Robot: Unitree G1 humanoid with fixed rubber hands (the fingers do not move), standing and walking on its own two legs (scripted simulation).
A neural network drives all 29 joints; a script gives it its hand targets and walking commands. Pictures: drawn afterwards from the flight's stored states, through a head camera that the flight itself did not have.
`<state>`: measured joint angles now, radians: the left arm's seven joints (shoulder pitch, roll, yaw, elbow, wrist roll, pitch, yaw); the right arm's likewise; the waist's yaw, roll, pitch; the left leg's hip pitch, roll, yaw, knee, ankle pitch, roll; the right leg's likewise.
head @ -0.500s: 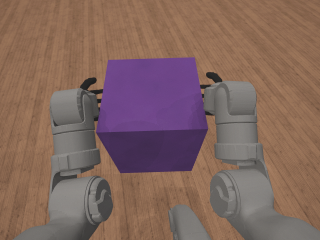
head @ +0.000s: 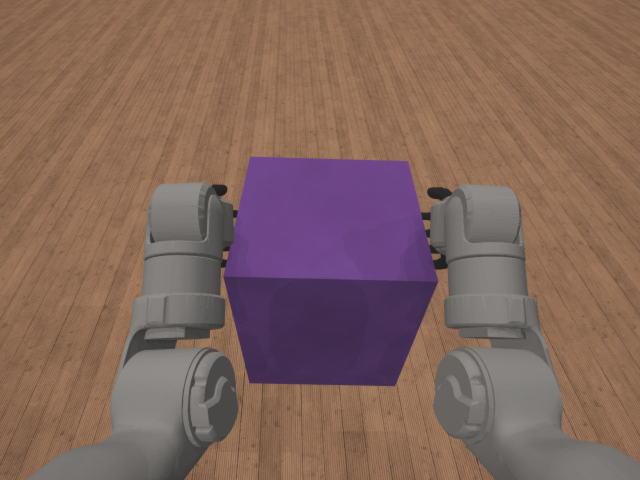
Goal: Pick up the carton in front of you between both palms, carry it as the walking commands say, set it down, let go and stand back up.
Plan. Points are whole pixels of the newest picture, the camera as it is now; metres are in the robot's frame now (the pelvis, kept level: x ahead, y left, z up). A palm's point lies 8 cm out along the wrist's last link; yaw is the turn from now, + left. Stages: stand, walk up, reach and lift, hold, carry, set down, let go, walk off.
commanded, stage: carry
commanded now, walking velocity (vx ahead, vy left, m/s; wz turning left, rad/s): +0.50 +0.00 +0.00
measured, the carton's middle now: (325, 276) +0.39 +0.00 +0.04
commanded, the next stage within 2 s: none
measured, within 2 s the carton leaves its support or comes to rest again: neither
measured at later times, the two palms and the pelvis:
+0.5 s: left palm (228, 152) +0.62 +0.16 +0.10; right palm (397, 150) +0.61 -0.13 +0.10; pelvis +0.31 +0.02 +0.00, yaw -2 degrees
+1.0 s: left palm (248, 77) +0.93 +0.16 +0.08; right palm (373, 75) +0.92 -0.12 +0.09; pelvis +0.64 +0.02 -0.02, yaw -1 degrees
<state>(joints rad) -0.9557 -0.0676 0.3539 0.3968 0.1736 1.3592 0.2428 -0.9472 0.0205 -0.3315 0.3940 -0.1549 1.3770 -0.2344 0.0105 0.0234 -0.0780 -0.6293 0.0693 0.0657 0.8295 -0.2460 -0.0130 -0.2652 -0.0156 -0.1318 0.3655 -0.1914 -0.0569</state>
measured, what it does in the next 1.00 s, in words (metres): walks ahead: left foot, then right foot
